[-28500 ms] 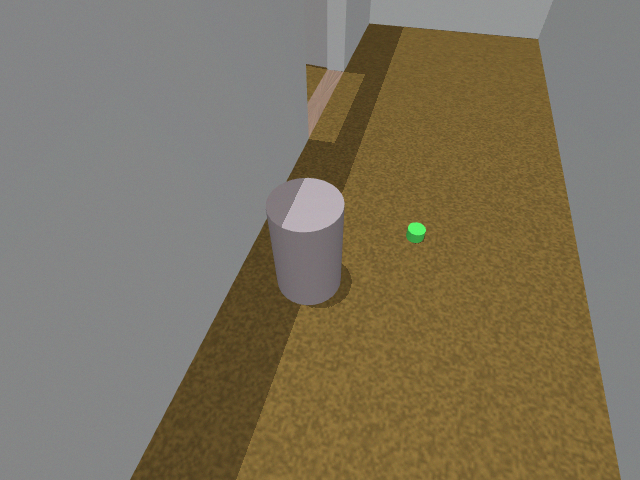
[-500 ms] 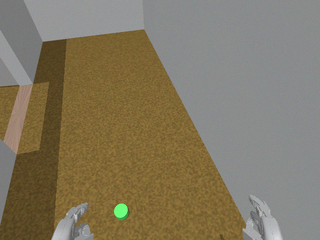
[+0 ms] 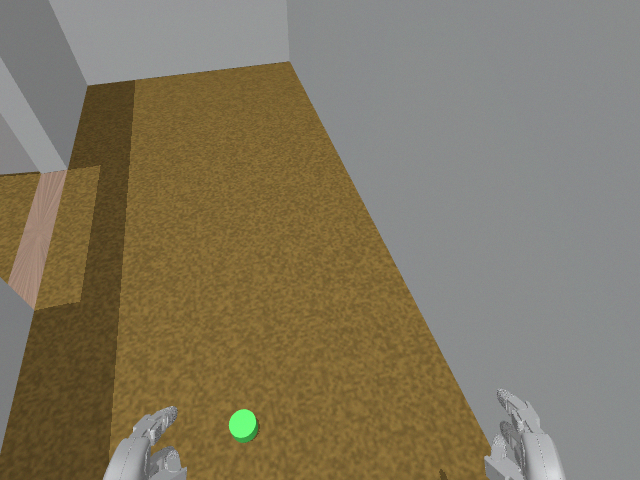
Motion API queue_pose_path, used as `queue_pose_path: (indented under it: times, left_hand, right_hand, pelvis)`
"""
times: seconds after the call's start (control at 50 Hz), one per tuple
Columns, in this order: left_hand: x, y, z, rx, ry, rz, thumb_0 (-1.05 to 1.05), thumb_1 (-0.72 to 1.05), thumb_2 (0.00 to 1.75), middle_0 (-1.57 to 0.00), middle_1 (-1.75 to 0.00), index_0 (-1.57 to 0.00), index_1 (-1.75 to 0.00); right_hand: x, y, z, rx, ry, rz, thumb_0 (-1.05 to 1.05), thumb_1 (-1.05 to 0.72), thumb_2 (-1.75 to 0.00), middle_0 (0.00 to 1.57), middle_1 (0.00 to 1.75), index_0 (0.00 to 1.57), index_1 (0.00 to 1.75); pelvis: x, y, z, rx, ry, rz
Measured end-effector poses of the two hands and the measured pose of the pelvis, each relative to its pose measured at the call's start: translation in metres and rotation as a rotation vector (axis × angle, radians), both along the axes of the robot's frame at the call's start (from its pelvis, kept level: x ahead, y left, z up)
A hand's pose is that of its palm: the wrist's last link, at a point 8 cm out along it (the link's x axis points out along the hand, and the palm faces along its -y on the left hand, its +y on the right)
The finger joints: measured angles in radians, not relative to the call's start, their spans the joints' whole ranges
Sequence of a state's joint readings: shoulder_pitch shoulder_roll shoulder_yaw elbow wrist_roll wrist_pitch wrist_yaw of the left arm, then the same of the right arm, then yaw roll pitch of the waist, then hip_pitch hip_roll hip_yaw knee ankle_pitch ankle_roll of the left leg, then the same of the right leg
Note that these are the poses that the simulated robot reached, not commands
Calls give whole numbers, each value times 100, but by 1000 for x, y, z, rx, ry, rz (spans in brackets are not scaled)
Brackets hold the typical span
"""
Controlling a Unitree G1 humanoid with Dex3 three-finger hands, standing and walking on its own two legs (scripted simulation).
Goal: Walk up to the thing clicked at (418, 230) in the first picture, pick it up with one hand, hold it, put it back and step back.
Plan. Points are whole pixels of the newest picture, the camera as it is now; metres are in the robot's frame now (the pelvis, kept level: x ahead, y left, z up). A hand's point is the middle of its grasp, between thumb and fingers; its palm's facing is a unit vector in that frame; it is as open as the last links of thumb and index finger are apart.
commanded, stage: home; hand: left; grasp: from above
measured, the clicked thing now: (243, 425) +0.41 +0.22 -0.69
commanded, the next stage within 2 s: stand in 0.60 s
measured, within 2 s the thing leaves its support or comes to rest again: neither
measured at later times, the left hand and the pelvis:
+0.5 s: hand (184, 479) +0.16 +0.18 -0.05, palm faces +0.05 -0.98 -0.19, open 7.4 cm; pelvis +0.00 +0.00 +0.00, yaw +0 degrees
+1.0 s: hand out of the picture +0.10 +0.24 -0.11, palm faces +0.04 -0.94 -0.33, open 7.4 cm; pelvis -0.01 +0.01 +0.03, yaw +0 degrees
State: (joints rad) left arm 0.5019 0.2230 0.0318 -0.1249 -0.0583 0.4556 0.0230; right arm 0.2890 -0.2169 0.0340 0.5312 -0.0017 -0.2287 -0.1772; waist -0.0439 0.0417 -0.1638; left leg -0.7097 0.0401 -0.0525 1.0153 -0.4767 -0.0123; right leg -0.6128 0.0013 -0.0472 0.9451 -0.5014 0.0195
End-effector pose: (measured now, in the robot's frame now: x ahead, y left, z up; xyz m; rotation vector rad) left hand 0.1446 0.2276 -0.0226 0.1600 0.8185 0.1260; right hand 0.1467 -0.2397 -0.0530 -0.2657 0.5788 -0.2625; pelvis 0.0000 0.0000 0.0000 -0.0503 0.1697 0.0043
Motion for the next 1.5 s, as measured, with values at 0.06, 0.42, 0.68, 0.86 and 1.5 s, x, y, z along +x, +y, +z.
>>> queue_pose_path:
  times: [0.06,0.42,0.68,0.86,1.5]
  left_hand:
    - [-1,0,0,-1,-1,0,1,91,90,-20,-30,-20,-30]
    - [0,-1,0,1,-3,-4,1,91,90,-20,-30,-20,-30]
    - [0,-2,0,2,-2,-3,1,91,90,-20,-30,-20,-30]
    - [-8,31,-34,124,49,-15,1,91,90,-21,-30,-20,-30]
    - [-133,68,-44,113,454,118,1,91,90,-20,-30,-20,-30]
  right_hand:
    - [-1,0,0,-2,2,0,1,-90,-90,20,30,21,30]
    - [-4,-2,-3,2,9,-10,2,-90,-90,20,30,21,30]
    - [-2,-4,-1,0,3,-9,1,-90,-90,20,30,21,30]
    - [-20,-18,-21,-15,369,120,1,-90,-90,21,30,21,30]
    - [-98,-17,-9,74,626,-37,1,-90,-90,20,30,20,30]
  pelvis:
    - [-1,0,0,-1,1,0]
    - [-1,-1,-1,1,4,-3]
    - [0,-2,-1,2,5,-2]
    - [-9,0,19,46,-122,3]
    - [-18,15,63,48,-258,10]
